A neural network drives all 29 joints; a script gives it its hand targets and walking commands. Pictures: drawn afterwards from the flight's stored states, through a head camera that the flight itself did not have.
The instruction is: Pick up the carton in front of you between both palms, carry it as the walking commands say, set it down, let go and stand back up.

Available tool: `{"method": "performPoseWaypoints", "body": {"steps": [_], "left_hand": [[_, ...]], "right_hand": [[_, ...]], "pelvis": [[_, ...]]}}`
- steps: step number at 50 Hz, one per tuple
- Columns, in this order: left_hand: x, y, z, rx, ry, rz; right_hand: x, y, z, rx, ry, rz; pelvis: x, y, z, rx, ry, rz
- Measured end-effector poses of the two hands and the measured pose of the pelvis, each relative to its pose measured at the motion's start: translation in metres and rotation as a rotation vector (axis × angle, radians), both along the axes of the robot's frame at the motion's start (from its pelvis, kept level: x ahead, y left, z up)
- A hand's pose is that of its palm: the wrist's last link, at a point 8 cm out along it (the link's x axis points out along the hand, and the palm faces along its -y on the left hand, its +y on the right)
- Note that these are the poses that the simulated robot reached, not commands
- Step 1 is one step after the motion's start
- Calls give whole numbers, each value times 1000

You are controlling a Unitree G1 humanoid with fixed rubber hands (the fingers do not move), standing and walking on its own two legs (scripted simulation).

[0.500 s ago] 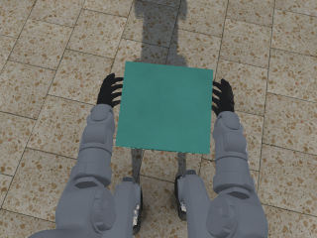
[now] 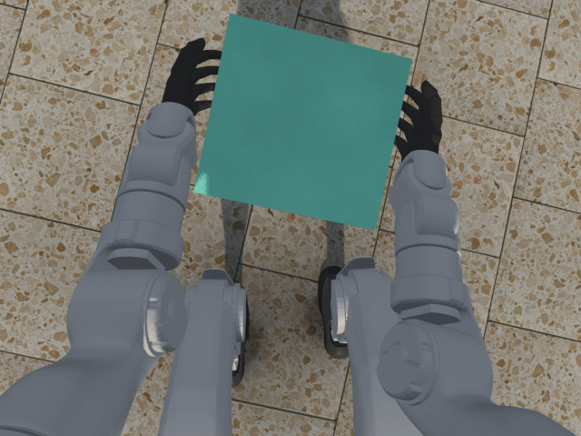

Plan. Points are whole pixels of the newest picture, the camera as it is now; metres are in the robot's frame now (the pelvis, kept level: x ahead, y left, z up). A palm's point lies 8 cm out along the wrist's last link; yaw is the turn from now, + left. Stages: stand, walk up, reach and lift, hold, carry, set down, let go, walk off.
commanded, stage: set down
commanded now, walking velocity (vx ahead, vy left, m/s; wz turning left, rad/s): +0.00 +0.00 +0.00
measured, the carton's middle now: (295, 144) +0.48 -0.03 -0.19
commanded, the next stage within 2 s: none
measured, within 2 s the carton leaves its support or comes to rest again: rests again in 1.36 s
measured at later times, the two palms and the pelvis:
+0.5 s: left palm (212, 117) +0.55 +0.10 -0.25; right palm (396, 144) +0.48 -0.19 -0.21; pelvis -0.01 +0.01 -0.08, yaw -3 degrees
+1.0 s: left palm (216, 125) +0.54 +0.10 -0.28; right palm (395, 151) +0.48 -0.20 -0.24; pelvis -0.01 +0.02 -0.10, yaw -3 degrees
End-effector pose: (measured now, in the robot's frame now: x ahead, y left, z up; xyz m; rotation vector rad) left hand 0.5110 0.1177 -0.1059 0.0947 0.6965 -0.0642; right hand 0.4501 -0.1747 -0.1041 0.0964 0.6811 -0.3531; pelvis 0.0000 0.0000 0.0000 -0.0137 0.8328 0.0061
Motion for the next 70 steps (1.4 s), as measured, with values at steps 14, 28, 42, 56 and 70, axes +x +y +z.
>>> {"method": "performPoseWaypoints", "body": {"steps": [14,28,42,56,70], "left_hand": [[22,-7,-89,18,25,-73],[34,-15,-152,28,53,-126],[30,-12,-160,39,77,-131],[28,-20,-173,19,84,-161],[28,-24,-176,-26,79,-190]], "right_hand": [[7,-3,-86,-18,33,-41],[36,-15,-114,-49,65,-21],[31,-14,-127,-29,88,9],[32,-26,-142,-43,105,37],[32,-35,-151,-50,116,38]], "pelvis": [[-11,11,-56,-26,-1,16],[-4,16,-87,-52,-5,8],[-7,16,-97,-54,-28,19],[-12,15,-108,-50,-92,5],[-12,13,-110,-51,-118,-1]]}}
